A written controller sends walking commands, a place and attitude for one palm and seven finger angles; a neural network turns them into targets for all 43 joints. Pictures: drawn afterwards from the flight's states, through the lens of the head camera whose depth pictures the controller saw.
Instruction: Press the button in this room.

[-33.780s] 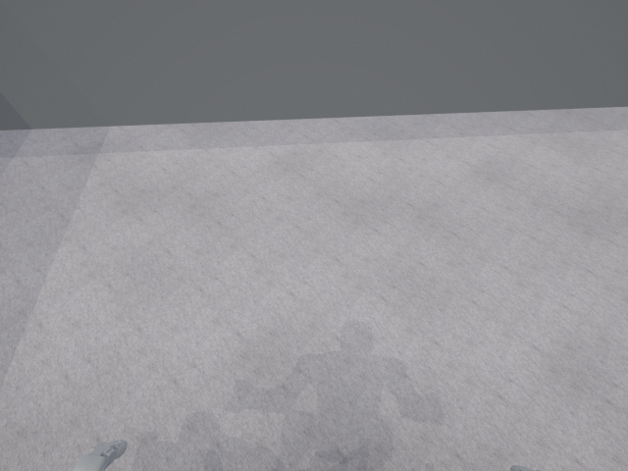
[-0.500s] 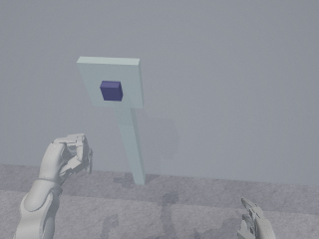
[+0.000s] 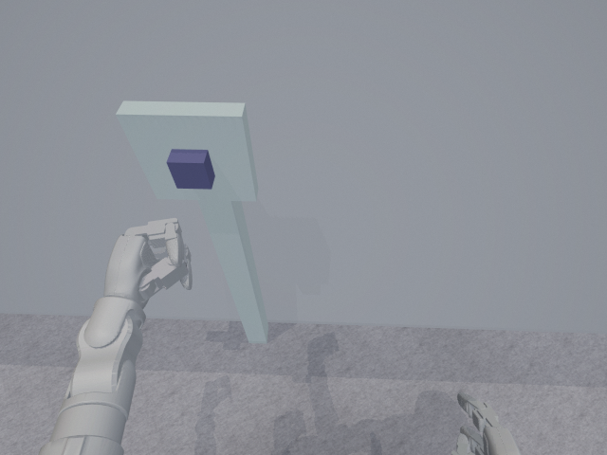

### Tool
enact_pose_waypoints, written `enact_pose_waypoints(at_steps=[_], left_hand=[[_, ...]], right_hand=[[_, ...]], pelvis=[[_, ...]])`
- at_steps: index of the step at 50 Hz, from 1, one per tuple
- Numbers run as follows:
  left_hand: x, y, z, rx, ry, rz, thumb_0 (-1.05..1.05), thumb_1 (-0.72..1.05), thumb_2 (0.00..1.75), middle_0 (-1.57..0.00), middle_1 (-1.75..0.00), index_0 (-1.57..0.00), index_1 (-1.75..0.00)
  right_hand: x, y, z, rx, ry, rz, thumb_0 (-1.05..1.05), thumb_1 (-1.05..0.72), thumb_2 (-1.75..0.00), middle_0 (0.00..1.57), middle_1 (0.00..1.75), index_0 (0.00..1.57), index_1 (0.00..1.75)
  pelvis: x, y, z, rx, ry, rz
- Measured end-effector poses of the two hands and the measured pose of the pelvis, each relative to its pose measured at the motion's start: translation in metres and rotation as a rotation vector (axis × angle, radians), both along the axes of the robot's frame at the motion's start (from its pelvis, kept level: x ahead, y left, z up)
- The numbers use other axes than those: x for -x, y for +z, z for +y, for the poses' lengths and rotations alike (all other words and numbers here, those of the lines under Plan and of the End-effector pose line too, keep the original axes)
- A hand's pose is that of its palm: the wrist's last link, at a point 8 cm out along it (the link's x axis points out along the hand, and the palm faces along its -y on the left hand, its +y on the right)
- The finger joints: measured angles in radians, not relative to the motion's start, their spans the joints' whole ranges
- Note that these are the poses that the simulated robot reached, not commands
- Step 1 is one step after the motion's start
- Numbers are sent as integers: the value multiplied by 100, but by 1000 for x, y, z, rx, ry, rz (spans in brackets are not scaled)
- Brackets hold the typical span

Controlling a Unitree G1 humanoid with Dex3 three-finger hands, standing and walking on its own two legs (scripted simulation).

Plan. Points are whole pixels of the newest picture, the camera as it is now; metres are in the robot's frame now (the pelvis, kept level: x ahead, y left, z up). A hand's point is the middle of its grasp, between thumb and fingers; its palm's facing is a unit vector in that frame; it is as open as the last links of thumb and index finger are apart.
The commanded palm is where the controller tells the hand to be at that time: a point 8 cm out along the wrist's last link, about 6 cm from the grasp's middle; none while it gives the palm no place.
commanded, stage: aim a knuckle at the button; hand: left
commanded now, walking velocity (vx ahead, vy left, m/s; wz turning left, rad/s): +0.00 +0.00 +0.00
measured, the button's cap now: (192, 167) +0.49 +0.17 +0.10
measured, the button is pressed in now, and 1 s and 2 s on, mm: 0 0 0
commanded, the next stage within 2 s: press the button with the knuckle in 1.52 s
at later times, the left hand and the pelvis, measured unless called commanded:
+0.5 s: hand (199, 234) +0.39 +0.15 +0.07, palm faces -0.04 -1.00 -0.03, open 3.1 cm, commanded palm +0.36 +0.21 +0.07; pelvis +0.00 +0.01 +0.00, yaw -1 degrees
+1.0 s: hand (207, 240) +0.39 +0.15 +0.05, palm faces -0.06 -1.00 -0.02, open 3.1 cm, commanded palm +0.36 +0.20 +0.07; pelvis -0.01 +0.01 -0.01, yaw -1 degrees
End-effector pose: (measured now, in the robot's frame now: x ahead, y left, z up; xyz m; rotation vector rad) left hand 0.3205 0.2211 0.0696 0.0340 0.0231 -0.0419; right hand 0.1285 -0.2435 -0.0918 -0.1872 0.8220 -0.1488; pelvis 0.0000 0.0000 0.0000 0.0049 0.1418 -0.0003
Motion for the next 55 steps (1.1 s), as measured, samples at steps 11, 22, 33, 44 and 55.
enact_pose_waypoints(at_steps=[11, 22, 33, 44, 55], left_hand=[[-26, 1, -8, 13, -13, -33, 2, 90, 90, -129, -150, -130, -150], [-48, -11, -15, 14, 4, -17, 2, 90, 90, -129, -150, -130, -150], [-44, -14, -7, 22, 3, 29, 2, 90, 90, -129, -150, -130, -150], [-40, 2, -17, 14, -13, -87, 2, 90, 90, -130, -150, -130, -150], [-41, -7, -21, 27, 5, -39, 2, 90, 90, -129, -150, -130, -150]], right_hand=[[20, -9, -6, 7, -31, 98, 1, -91, -90, 20, 30, 20, 30], [42, -15, -6, 10, -65, 167, 1, -91, -90, 20, 30, 20, 30], [50, -16, 1, -13, -69, 190, 1, -91, -90, 20, 30, 20, 30], [43, -16, 4, 2, -56, 160, 1, -91, -90, 20, 30, 20, 30], [43, -15, 6, -14, -57, 154, 1, -91, -90, 20, 30, 20, 30]], pelvis=[[-4, -2, 2, 4, -3, 24], [1, -5, 5, 4, -14, 45], [2, -4, 8, 6, -14, 43], [7, -6, 12, 13, -8, 37], [6, -6, 11, 6, -21, 43]])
